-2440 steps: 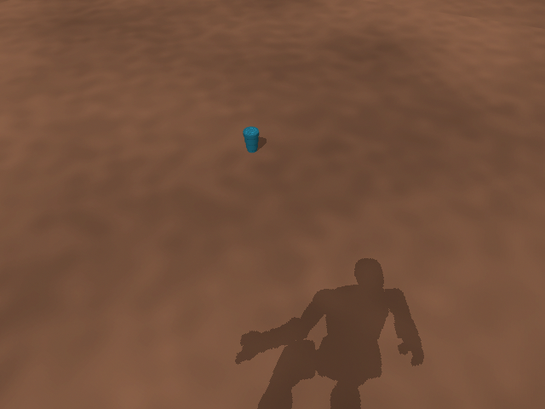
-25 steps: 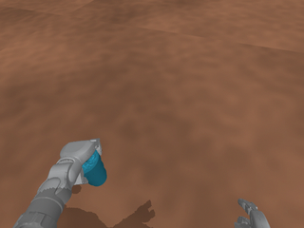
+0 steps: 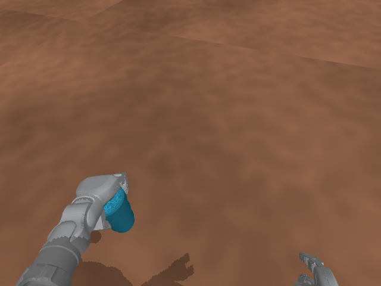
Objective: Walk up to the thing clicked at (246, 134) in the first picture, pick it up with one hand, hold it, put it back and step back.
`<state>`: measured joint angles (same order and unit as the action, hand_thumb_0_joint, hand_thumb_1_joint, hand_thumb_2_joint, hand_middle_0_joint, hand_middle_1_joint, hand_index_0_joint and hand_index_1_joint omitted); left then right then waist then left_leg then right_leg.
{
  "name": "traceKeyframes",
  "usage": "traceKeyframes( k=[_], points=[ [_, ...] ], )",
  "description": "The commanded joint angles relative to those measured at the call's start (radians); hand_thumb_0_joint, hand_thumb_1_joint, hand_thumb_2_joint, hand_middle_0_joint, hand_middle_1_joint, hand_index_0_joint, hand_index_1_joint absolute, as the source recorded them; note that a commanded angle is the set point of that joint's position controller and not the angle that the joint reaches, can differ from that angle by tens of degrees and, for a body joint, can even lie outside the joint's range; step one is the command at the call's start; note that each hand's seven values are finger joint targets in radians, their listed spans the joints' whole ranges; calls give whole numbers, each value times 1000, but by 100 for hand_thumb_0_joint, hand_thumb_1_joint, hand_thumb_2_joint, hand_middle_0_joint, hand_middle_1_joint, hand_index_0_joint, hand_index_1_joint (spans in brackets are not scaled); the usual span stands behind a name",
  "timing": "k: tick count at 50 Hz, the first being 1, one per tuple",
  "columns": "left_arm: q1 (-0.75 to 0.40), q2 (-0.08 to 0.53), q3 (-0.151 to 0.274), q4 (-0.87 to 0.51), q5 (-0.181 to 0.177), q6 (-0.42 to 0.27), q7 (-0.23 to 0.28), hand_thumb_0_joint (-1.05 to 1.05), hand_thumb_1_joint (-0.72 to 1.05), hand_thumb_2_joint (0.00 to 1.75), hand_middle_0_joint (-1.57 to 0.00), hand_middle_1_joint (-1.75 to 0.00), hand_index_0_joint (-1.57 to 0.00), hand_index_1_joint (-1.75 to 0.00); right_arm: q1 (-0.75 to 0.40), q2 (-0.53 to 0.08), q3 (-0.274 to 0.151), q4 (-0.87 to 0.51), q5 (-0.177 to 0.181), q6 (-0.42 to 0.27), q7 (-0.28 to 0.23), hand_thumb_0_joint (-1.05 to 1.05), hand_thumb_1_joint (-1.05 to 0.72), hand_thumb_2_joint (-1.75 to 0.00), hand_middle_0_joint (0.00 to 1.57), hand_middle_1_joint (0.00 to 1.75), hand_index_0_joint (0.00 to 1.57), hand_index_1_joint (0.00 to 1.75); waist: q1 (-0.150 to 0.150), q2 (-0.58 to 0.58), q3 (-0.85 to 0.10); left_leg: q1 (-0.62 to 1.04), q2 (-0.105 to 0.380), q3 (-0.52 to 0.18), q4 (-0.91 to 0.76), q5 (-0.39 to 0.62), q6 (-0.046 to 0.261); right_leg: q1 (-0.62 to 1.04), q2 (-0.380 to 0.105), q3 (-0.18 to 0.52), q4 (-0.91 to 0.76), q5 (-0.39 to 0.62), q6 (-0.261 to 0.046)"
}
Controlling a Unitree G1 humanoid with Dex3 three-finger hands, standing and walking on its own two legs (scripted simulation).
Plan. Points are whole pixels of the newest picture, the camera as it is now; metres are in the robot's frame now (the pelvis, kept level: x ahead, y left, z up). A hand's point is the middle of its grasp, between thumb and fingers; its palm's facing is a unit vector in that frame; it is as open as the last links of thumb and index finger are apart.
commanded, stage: crouch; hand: left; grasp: from above
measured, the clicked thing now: (115, 211) +0.31 +0.22 -0.07
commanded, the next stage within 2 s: none
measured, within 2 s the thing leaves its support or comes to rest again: neither
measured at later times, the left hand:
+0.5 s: hand (116, 221) +0.31 +0.23 -0.12, palm faces -0.45 +0.02 -0.89, open 11.2 cm
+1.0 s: hand (139, 226) +0.39 +0.24 -0.36, palm faces -0.45 +0.01 -0.89, open 11.1 cm
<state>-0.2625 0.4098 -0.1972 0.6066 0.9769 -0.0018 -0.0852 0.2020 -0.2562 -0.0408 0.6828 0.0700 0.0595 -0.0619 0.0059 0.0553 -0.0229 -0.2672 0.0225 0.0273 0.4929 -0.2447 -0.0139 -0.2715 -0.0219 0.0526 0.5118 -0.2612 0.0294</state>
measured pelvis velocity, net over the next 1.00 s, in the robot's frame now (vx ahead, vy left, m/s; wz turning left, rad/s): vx -0.07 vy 0.01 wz -0.02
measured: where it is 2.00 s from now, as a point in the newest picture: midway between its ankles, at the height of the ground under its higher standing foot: outside the picture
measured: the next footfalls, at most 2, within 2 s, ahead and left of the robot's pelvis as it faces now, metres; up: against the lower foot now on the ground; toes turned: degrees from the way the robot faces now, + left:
none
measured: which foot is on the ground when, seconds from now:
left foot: down 0.00-1.00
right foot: down 0.00-1.00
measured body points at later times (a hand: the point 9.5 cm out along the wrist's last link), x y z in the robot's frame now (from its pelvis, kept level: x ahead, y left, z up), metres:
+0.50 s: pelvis -0.02 +0.00 -0.04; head +0.04 +0.00 +0.40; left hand +0.33 +0.23 -0.07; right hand +0.10 -0.28 -0.16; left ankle +0.01 +0.13 -0.74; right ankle +0.01 -0.14 -0.74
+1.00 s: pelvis -0.07 +0.01 -0.24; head +0.12 +0.03 +0.16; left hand +0.41 +0.23 -0.31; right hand -0.07 -0.26 -0.36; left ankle +0.01 +0.13 -0.74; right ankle +0.00 -0.14 -0.74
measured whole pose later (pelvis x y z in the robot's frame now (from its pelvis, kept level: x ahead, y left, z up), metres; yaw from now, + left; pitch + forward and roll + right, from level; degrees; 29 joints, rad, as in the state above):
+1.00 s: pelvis -0.07 +0.01 -0.24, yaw -1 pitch +34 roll -4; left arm -0.86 0.53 -0.02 1.31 1.16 -0.06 0.29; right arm 0.28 -0.23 -0.03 0.75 -0.06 -0.01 0.01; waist -0.20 0.06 -0.18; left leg -1.75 0.03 -0.05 1.75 -0.60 0.00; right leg -1.70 0.01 0.02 1.70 -0.61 0.05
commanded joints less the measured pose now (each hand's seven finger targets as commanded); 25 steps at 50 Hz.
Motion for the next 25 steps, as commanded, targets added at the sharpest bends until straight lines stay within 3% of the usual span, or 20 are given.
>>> traceKeyframes(
  k=[1,2,4,5,8,13,17,19,22,25],
  points=[
    [-323,210,111,-186,-1,-2,40,0,39,122,-69,-135,-74,-129,-83,-122,-35,-144,2,-37,-12,0,-92,-91,20,30,20,30,10,-31,-235,132,-35,11,-54,245,25,47,51,-49,-74,225,-34],
    [-354,199,94,-200,-2,-4,40,0,37,123,-69,-134,-74,-129,-84,-123,-34,-145,1,-37,-12,0,-92,-91,20,30,20,30,-2,-42,-241,139,-34,10,-54,244,27,42,51,-47,-75,227,-32],
    [-341,228,124,-196,7,-6,47,0,37,122,-68,-135,-74,-129,-77,-127,-34,-144,2,-36,-13,0,-92,-91,20,30,20,30,8,-26,-239,132,-37,15,-55,239,26,45,49,-45,-77,221,-35],
    [-352,222,120,-192,4,-10,49,0,45,114,-71,-137,-80,-128,-78,-125,-34,-144,0,-35,-13,0,-94,-92,20,30,20,30,7,-26,-238,130,-35,11,-56,231,25,40,51,-47,-78,210,-35],
    [-354,215,116,-149,17,-14,60,0,27,124,-57,-138,-63,-132,-75,-125,-32,-142,-1,-33,-13,0,-90,-90,20,30,20,30,-6,-52,-216,125,-36,13,-57,212,29,26,49,-43,-85,195,-33],
    [-355,183,101,-39,33,-53,102,0,24,128,-56,-139,-61,-134,-56,-126,-34,-130,-11,-26,-11,0,-90,-90,20,30,20,30,-32,-105,-175,66,-40,12,-28,155,32,-34,43,-40,-68,147,-30],
    [-424,177,93,102,71,-97,178,0,23,125,-54,-141,-60,-135,-31,-127,-36,-104,-28,-21,-4,0,-91,-90,20,30,20,30,-55,-124,-166,-67,-48,10,85,109,30,-155,36,-42,23,117,-26],
    [-493,201,111,110,93,-119,231,0,24,121,-55,-139,-61,-133,-5,-134,-47,-89,-40,-21,3,0,-91,-90,20,30,20,30,-61,-65,-265,-116,-46,13,184,108,20,-225,37,-39,120,116,-31],
    [-552,152,84,216,152,-121,327,0,26,124,-57,-141,-63,-135,44,-138,-56,-87,-58,-24,21,0,-91,-90,20,30,20,30,-84,-62,-351,-287,-44,13,360,81,15,-373,40,-41,278,98,-34],
    [-662,182,100,294,193,-104,415,0,26,121,-56,-142,-63,-135,80,-152,-68,-76,-69,-20,36,0,-91,-90,20,30,20,30,-99,-11,-431,-412,-33,8,492,43,14,-524,43,-48,398,56,-39]
  ],
)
